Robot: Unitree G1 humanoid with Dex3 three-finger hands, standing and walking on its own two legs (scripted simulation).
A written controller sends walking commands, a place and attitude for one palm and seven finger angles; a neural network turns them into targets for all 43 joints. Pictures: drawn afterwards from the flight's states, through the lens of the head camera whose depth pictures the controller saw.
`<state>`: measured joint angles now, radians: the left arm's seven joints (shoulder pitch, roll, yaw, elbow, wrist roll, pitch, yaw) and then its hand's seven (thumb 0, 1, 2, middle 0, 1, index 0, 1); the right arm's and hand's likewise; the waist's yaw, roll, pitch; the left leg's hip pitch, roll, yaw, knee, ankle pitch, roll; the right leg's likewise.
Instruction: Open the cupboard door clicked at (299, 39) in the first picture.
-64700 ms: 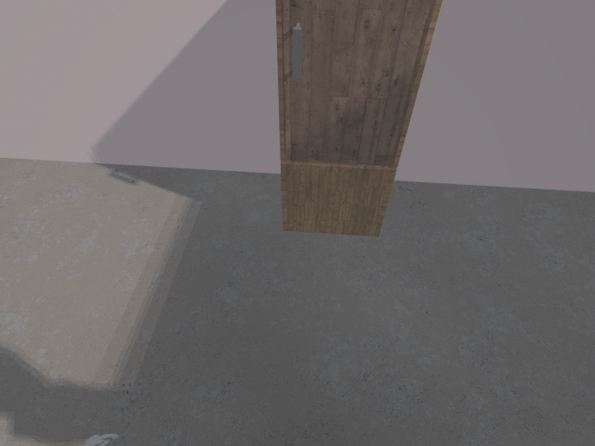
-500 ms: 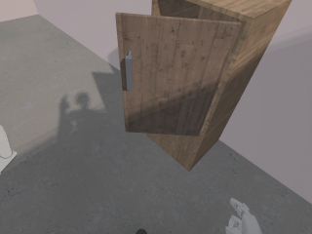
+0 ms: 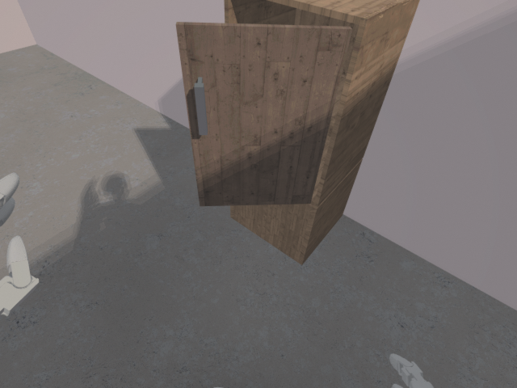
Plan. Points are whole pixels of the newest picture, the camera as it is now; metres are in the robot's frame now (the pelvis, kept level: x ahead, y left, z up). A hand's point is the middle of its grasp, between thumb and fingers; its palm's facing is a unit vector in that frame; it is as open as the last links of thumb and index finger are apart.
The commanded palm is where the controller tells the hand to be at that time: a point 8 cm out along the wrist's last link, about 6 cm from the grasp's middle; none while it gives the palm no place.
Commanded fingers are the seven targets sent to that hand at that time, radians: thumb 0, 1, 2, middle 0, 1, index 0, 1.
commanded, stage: stop stepping back and stand still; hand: left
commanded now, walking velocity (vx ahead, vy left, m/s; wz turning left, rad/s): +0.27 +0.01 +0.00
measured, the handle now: (201, 106) +0.75 +0.18 +0.06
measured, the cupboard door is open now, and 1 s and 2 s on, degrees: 43 43 43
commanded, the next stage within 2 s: let the arm hang, fingers relaxed in 1.16 s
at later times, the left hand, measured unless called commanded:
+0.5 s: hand (9, 307) +0.16 +0.27 +0.16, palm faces +0.47 -0.74 -0.48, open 7.4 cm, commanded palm +0.11 +0.31 +0.18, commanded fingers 0.00 0.90 0.90 -0.20 -0.30 -0.20 -0.30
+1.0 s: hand (27, 269) +0.21 +0.29 +0.15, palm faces +0.37 -0.79 -0.48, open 7.4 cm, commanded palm +0.15 +0.33 +0.18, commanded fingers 0.00 0.90 0.90 -0.20 -0.30 -0.20 -0.30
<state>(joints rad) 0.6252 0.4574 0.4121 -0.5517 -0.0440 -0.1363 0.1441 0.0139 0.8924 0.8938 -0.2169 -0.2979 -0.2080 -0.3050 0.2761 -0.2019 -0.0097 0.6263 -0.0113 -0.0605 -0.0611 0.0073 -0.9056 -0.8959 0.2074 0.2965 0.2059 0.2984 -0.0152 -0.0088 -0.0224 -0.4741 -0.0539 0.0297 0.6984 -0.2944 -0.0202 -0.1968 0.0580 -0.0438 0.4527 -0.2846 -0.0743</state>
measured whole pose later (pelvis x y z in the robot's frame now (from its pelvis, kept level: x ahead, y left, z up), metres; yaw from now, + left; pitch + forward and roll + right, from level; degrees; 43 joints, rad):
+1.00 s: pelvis +0.01 +0.03 +0.00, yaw +0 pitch +0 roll -1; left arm 0.56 0.40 0.39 -0.48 -0.04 -0.17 0.15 0.01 0.89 0.89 -0.22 -0.30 -0.21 -0.30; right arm 0.18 -0.19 0.02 0.59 0.01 -0.08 -0.06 0.01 -0.91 -0.90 0.21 0.30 0.21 0.30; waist 0.00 0.00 0.05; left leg -0.27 0.03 0.06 0.50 -0.23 0.01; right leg -0.17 0.01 -0.08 0.46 -0.29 -0.02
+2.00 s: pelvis -0.02 +0.05 +0.00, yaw +1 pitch -2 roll +0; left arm 0.37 0.11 0.01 1.17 0.00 0.01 0.04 0.00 0.92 0.89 -0.20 -0.29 -0.19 -0.30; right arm 0.33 -0.10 0.00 1.15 -0.02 0.02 -0.02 0.00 -0.91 -0.90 0.20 0.30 0.20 0.30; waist -0.01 0.03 0.04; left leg -0.24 -0.01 0.06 0.44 -0.16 0.04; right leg -0.16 -0.03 -0.09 0.45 -0.26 0.00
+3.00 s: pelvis +0.01 +0.04 +0.00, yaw +1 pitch -2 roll +0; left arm 0.30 0.10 0.01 1.15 0.00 -0.01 0.04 0.00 0.91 0.89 -0.20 -0.30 -0.19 -0.30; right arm 0.28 -0.12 0.00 1.16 -0.02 0.00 -0.03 0.00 -0.92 -0.90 0.20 0.30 0.20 0.30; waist -0.01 0.01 0.05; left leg -0.19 0.00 0.06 0.41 -0.18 0.02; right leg -0.11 -0.02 -0.09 0.41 -0.27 -0.01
